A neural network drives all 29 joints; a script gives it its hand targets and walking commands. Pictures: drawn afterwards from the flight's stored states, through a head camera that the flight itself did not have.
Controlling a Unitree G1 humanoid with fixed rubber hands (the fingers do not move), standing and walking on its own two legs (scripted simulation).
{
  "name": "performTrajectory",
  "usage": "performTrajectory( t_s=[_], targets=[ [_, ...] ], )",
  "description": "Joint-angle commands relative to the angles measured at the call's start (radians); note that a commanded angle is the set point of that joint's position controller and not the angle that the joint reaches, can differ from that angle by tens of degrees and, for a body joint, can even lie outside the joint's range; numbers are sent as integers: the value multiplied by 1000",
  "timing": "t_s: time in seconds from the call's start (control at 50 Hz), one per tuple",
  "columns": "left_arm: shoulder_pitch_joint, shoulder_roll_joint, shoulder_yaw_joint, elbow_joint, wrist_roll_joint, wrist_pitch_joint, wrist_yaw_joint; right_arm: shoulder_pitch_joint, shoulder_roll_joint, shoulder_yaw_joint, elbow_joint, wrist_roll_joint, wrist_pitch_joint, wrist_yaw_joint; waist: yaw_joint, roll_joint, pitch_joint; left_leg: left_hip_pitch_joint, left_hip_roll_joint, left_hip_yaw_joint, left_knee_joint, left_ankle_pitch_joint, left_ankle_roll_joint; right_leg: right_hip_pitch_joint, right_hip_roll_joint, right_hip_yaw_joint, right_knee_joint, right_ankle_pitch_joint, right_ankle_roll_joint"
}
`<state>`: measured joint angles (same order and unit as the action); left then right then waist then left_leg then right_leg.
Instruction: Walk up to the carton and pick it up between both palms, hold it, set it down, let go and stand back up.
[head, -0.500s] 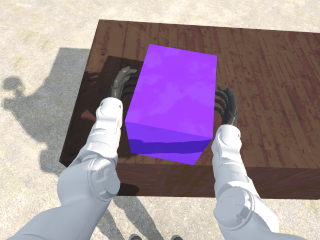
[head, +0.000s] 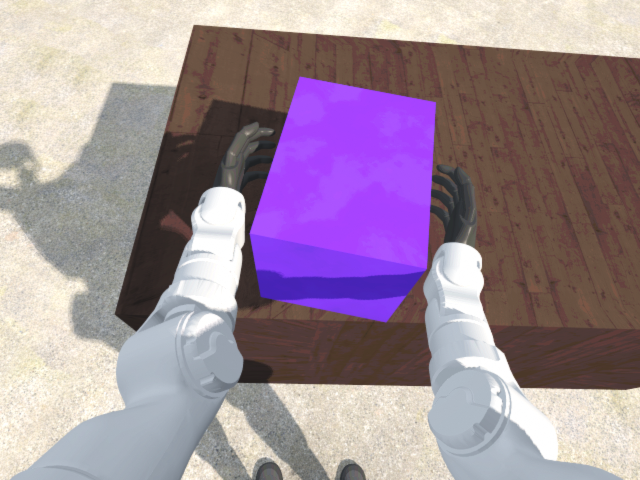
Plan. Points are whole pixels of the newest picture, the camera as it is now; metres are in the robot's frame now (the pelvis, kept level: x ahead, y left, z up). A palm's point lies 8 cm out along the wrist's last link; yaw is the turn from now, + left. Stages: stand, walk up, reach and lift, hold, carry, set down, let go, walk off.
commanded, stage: set down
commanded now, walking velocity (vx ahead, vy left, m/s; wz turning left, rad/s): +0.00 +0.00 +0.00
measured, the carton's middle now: (344, 203) +0.48 -0.04 -0.03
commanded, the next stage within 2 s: none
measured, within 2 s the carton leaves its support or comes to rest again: neither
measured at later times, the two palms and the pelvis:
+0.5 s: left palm (230, 180) +0.48 +0.12 +0.03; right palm (455, 238) +0.39 -0.17 +0.02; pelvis +0.00 +0.01 -0.02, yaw -3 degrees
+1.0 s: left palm (213, 145) +0.47 +0.13 +0.10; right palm (536, 203) +0.39 -0.23 +0.10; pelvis -0.04 +0.00 -0.02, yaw -3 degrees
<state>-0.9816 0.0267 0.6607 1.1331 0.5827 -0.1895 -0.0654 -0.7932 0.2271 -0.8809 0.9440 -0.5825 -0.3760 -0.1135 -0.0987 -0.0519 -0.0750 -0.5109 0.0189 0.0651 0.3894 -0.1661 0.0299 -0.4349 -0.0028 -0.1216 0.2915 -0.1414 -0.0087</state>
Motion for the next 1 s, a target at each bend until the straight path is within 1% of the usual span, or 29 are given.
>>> performTrajectory(
  t_s=[0.0,0.04,0.08,0.1,0.12,0.14,0.16,0.18,0.22,0.26,0.28,0.3,0.34,0.38,0.42,0.46,0.5,0.54,0.58,0.62,0.66,0.7,0.74,0.8,0.84,0.88,0.92,0.98],
  targets=[
    [-309,-407,-151,65,33,-13,-60,-344,385,241,120,-100,8,137,-5,149,-455,434,9,-8,44,426,-79,97,29,-18,24,312,26],
    [-308,-368,-147,59,27,-15,-52,-330,355,237,117,-98,14,133,-6,144,-454,433,8,-5,44,422,-78,104,28,-13,27,317,30],
    [-298,-280,-145,51,10,-20,-32,-302,277,233,121,-80,17,119,-9,135,-452,427,6,-2,45,421,-76,111,28,-6,34,326,36],
    [-286,-193,-143,43,-8,-24,-13,-275,192,230,130,-55,15,102,-11,130,-453,424,4,1,47,424,-73,113,29,-1,39,332,39],
    [-271,-79,-141,31,-34,-28,14,-241,74,225,146,-14,10,74,-15,124,-454,416,2,2,51,427,-69,108,31,6,45,334,43],
    [-263,37,-150,21,-75,-28,45,-215,-45,226,172,48,3,38,-19,117,-462,399,1,2,57,425,-61,91,36,17,53,326,44],
    [-276,98,-211,23,-147,-27,73,-226,-90,286,181,132,-3,3,-18,126,-487,359,3,-4,73,416,-53,75,46,31,60,327,37],
    [-298,118,-274,54,-218,-29,93,-251,-89,352,209,211,-2,-22,-23,137,-503,316,5,-13,92,395,-49,64,50,45,69,346,30],
    [-339,152,-347,131,-327,-40,108,-297,-91,444,253,317,3,-51,-33,142,-523,228,5,-17,116,323,-48,78,38,67,99,396,31],
    [-385,201,-394,199,-415,-73,107,-348,-120,498,266,383,0,-71,-38,138,-579,113,-6,-17,138,242,-42,135,18,86,155,471,43],
    [-408,237,-413,235,-454,-97,106,-383,-150,515,247,413,-7,-82,-41,138,-622,61,-9,-19,145,216,-43,173,8,94,183,507,48],
    [-427,260,-439,255,-488,-121,106,-413,-177,532,234,438,-17,-92,-37,147,-663,29,-13,-20,155,209,-44,203,3,97,208,541,51],
    [-465,307,-479,293,-541,-157,107,-455,-236,562,209,492,-30,-102,-30,165,-745,53,-10,-27,188,257,-57,187,4,88,237,572,52],
    [-502,336,-512,328,-572,-172,109,-472,-286,576,225,531,-33,-103,-33,186,-806,150,-1,-39,238,360,-81,84,21,65,244,547,49],
    [-527,355,-542,369,-598,-176,109,-478,-338,580,268,560,-30,-98,-38,203,-827,265,13,-53,289,475,-107,-49,43,42,236,473,39],
    [-539,363,-574,403,-622,-174,107,-477,-382,587,330,587,-24,-92,-44,212,-807,342,26,-69,322,558,-123,-146,59,28,224,400,26],
    [-542,362,-609,432,-648,-171,101,-480,-419,607,397,622,-17,-84,-49,218,-766,359,32,-81,333,594,-131,-191,65,21,220,360,16],
    [-550,359,-651,449,-683,-169,92,-498,-454,633,439,664,-9,-76,-55,224,-735,351,31,-87,332,599,-138,-209,67,17,222,341,10],
    [-569,356,-702,448,-726,-170,82,-529,-489,661,443,708,-2,-67,-58,235,-729,346,29,-89,328,590,-147,-223,67,11,221,319,4],
    [-606,351,-756,427,-774,-171,74,-569,-519,685,411,749,7,-59,-60,250,-750,351,27,-88,327,577,-159,-242,66,5,219,292,-1],
    [-655,340,-809,386,-824,-169,68,-616,-537,710,358,790,22,-49,-59,264,-786,358,25,-85,327,558,-168,-256,62,0,221,266,-5],
    [-687,336,-847,360,-863,-160,62,-655,-544,745,323,836,47,-36,-53,263,-804,348,21,-82,322,515,-164,-258,54,-2,229,235,-6],
    [-694,348,-868,370,-882,-143,54,-677,-547,785,322,875,84,-19,-48,243,-789,309,15,-81,306,437,-145,-249,42,1,238,195,-4],
    [-693,391,-874,421,-891,-104,48,-684,-557,831,354,913,151,1,-50,186,-719,212,4,-81,256,257,-97,-233,19,15,238,103,-4],
    [-701,419,-877,443,-901,-80,47,-689,-565,840,360,918,190,2,-57,157,-681,161,-1,-79,221,150,-70,-222,7,29,227,50,-4],
    [-721,440,-881,446,-918,-65,48,-704,-568,835,341,909,216,-5,-62,140,-673,133,-6,-73,196,80,-54,-199,0,43,212,26,-4],
    [-747,457,-885,435,-932,-55,49,-725,-564,826,296,891,234,-18,-66,131,-694,120,-13,-64,180,46,-46,-155,-3,53,201,38,-1],
    [-780,476,-884,404,-946,-39,47,-750,-547,814,222,868,264,-42,-69,128,-743,106,-24,-53,162,32,-43,-67,-8,66,194,95,5]
  ],
)
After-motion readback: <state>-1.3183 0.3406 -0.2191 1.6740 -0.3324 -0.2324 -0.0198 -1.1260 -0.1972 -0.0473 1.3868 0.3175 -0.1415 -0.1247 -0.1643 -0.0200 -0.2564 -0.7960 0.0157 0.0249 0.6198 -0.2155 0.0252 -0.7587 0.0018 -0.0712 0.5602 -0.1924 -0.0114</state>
